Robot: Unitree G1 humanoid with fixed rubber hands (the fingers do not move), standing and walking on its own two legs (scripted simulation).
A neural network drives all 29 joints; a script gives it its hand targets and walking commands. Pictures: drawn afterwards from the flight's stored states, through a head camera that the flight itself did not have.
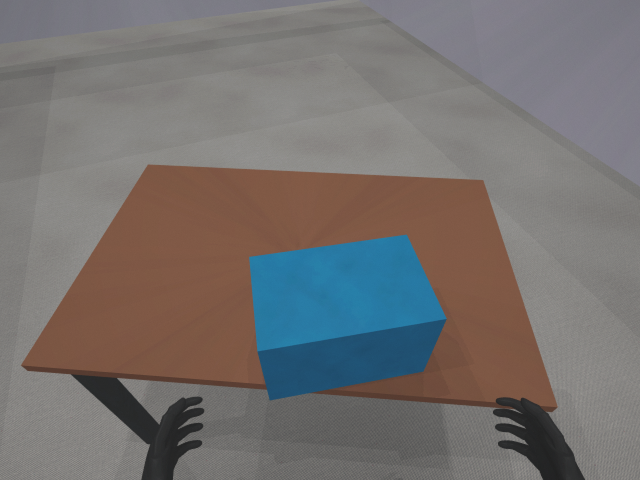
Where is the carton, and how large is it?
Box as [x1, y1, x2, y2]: [249, 235, 446, 399]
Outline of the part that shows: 406,235 249,257 257,351 270,399 418,372 423,370 446,318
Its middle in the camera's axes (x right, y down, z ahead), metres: +0.03 +0.13 +0.68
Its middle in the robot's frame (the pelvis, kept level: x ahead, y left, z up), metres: +0.41 -0.01 -0.11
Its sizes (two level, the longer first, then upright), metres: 0.277 0.175 0.177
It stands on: a table, 0.58 m high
